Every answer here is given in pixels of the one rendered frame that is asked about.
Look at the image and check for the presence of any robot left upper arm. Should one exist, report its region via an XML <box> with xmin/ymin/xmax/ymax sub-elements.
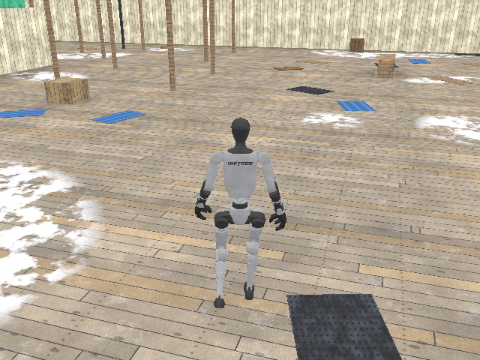
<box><xmin>203</xmin><ymin>151</ymin><xmax>225</xmax><ymax>191</ymax></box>

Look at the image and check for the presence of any robot right upper arm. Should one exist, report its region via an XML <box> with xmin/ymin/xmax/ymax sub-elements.
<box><xmin>256</xmin><ymin>151</ymin><xmax>277</xmax><ymax>193</ymax></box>

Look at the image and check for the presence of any left robot foot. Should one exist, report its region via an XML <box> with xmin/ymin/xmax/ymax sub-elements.
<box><xmin>214</xmin><ymin>296</ymin><xmax>225</xmax><ymax>308</ymax></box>

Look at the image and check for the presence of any left robot thigh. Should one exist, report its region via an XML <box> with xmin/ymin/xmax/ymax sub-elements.
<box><xmin>214</xmin><ymin>209</ymin><xmax>230</xmax><ymax>261</ymax></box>

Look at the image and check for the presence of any right robot forearm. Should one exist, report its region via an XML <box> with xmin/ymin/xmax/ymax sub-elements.
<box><xmin>269</xmin><ymin>181</ymin><xmax>284</xmax><ymax>215</ymax></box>

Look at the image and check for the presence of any right robot hand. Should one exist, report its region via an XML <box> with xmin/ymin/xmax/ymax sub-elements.
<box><xmin>269</xmin><ymin>212</ymin><xmax>287</xmax><ymax>231</ymax></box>

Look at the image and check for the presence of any left robot forearm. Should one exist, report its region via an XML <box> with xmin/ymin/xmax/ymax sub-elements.
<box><xmin>196</xmin><ymin>180</ymin><xmax>211</xmax><ymax>208</ymax></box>

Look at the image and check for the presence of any left robot hand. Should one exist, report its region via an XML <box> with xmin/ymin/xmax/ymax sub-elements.
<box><xmin>195</xmin><ymin>204</ymin><xmax>212</xmax><ymax>220</ymax></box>

